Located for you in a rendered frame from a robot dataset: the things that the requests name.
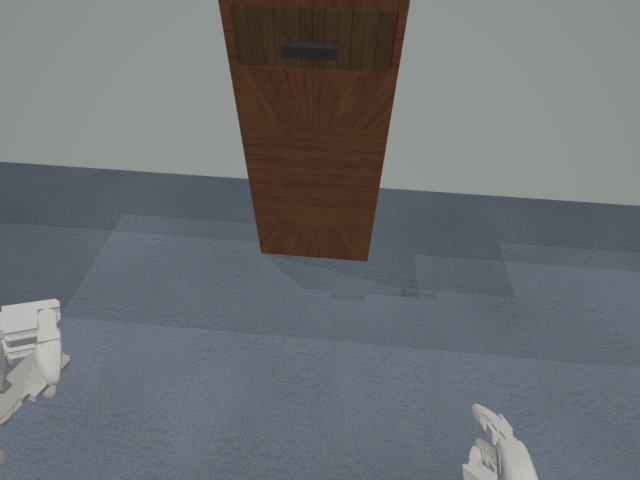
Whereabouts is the robot left hand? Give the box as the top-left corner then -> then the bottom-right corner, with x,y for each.
0,299 -> 70,428

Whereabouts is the handle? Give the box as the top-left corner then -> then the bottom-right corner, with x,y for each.
281,38 -> 338,61

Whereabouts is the cabinet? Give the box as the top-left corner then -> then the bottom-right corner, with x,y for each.
218,0 -> 410,261

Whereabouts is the drawer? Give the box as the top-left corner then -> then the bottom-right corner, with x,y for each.
230,4 -> 397,73

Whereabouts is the robot right hand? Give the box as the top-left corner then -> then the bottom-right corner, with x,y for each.
463,404 -> 538,480

